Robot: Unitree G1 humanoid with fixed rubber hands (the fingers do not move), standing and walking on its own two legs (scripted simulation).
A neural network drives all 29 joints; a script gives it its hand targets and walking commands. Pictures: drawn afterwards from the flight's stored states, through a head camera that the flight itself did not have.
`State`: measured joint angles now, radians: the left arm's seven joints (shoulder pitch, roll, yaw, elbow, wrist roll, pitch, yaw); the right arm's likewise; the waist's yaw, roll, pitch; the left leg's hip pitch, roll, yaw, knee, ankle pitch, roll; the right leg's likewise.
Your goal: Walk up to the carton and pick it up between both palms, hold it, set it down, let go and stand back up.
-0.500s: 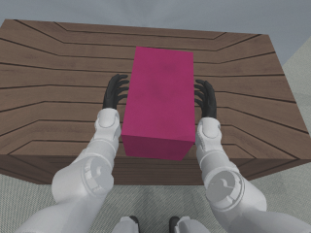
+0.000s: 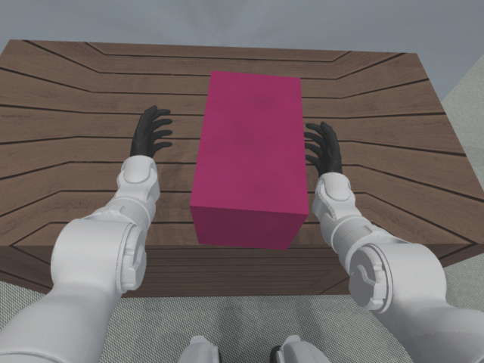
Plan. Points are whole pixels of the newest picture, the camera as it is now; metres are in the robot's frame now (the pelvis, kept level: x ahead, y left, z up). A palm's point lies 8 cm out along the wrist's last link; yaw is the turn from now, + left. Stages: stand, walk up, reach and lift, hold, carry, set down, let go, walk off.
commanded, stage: set down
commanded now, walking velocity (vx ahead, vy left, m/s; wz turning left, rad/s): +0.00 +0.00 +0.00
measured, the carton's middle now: (249, 161) +0.45 -0.02 -0.01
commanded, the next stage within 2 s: none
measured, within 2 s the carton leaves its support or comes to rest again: neither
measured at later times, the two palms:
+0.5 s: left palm (133, 119) +0.46 +0.16 +0.11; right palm (360, 131) +0.42 -0.18 +0.11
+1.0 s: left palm (118, 112) +0.45 +0.17 +0.14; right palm (371, 116) +0.42 -0.18 +0.15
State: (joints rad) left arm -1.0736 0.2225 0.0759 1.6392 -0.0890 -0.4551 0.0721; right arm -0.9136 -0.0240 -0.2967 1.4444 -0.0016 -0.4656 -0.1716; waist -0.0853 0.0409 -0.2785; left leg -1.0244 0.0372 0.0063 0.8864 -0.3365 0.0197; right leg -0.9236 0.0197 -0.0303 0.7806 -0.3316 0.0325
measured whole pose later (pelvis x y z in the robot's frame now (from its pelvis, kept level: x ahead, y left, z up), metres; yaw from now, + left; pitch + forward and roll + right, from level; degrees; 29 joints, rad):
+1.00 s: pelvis +0.01 -0.02 +0.05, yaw +2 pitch +13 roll -2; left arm -0.98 0.30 -0.02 1.37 -0.19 -0.15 -0.04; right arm -0.85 -0.11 0.00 1.13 0.31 -0.08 -0.22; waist -0.10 -0.02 -0.18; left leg -0.54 0.02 0.01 0.52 -0.20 0.01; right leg -0.45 0.01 -0.03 0.43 -0.21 0.01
